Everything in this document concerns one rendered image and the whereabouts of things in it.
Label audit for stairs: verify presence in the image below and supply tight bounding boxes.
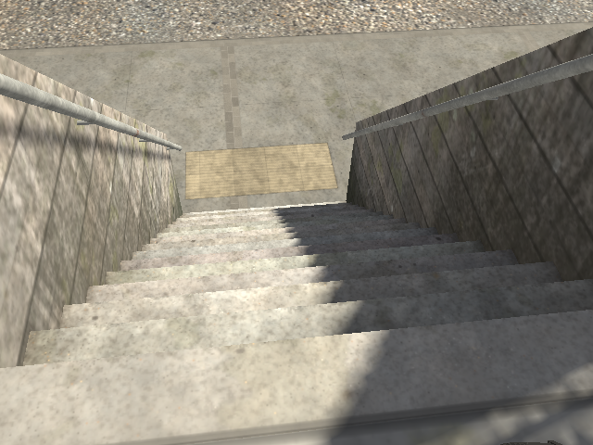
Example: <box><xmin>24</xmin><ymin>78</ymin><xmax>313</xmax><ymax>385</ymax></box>
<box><xmin>23</xmin><ymin>201</ymin><xmax>593</xmax><ymax>366</ymax></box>

